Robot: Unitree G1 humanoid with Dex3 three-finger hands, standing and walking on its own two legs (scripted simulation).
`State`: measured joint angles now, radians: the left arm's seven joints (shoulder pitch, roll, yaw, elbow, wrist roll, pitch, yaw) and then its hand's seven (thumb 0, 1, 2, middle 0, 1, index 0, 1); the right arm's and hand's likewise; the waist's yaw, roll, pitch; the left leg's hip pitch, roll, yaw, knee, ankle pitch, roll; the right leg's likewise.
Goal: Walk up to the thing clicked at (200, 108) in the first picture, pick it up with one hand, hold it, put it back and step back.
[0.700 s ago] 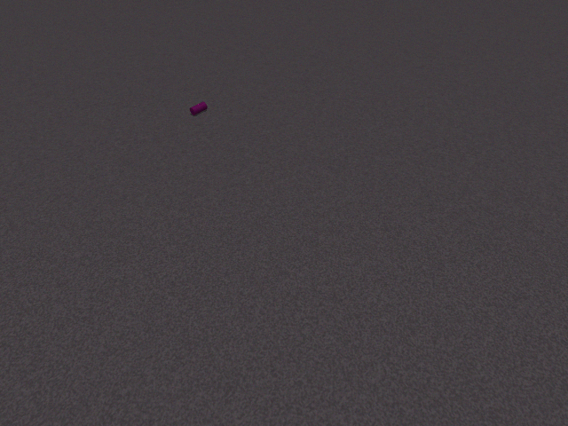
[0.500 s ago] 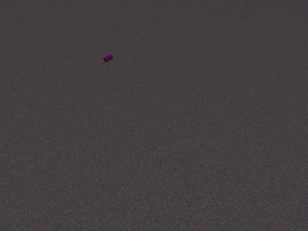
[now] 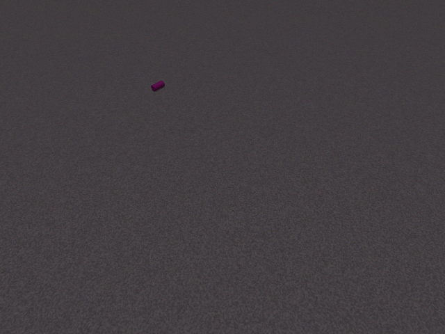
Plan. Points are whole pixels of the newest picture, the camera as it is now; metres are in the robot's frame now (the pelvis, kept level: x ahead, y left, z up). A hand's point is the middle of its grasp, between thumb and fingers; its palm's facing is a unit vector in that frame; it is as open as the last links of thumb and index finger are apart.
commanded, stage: stand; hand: left
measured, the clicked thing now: (157, 85) +2.14 +0.60 -0.76
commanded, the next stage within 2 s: walk up in 0.42 s
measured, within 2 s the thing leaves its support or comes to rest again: neither
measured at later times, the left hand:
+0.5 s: hand out of the picture +0.08 +0.26 -0.15, palm faces +0.05 -0.95 -0.31, open 7.4 cm
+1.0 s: hand (44, 317) +0.21 +0.40 -0.16, palm faces +0.25 -0.94 -0.23, open 7.4 cm
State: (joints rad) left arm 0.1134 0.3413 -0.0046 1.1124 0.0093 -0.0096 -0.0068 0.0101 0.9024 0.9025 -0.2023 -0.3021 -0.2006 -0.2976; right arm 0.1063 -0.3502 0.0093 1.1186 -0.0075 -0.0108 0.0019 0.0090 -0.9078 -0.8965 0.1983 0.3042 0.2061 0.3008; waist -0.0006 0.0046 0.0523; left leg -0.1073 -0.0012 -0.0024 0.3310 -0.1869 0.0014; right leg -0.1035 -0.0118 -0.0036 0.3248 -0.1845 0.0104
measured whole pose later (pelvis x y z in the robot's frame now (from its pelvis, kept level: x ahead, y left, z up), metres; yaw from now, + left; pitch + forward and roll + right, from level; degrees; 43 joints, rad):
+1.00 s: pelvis +0.17 +0.11 -0.01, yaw +19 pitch -2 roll +1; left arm 0.11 0.46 0.07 0.96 0.04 0.01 -0.16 0.01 0.91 0.90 -0.20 -0.30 -0.20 -0.30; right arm 0.36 -0.40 -0.04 0.94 0.00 -0.10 0.04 0.01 -0.90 -0.90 0.20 0.30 0.21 0.30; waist -0.01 -0.12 0.01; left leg -0.14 -0.01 0.06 0.43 -0.26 0.04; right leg -0.57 -0.10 0.00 0.99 -0.22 0.03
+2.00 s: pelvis +0.80 +0.19 -0.03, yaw +37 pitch -2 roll +2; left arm 0.17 0.47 0.10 0.84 0.03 0.02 -0.16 0.01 0.90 0.90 -0.20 -0.30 -0.20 -0.30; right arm 0.38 -0.44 -0.03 0.88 -0.01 -0.12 0.00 0.01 -0.90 -0.90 0.21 0.31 0.21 0.30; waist -0.02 -0.10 0.05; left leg -0.17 0.11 0.04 0.60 -0.39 -0.05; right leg -0.55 -0.17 0.02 0.76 -0.24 0.00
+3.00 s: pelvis +1.31 +0.21 -0.03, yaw +43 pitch -2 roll +0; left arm 0.24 0.42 0.10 0.81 0.03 0.00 -0.10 0.01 0.90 0.90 -0.20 -0.30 -0.20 -0.30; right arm 0.30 -0.49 -0.04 0.97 0.00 -0.08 -0.05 0.01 -0.91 -0.90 0.20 0.30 0.21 0.30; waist 0.04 0.01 0.05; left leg -0.52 0.10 0.05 1.10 -0.45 0.04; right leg -0.36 -0.06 -0.08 0.70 -0.31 -0.02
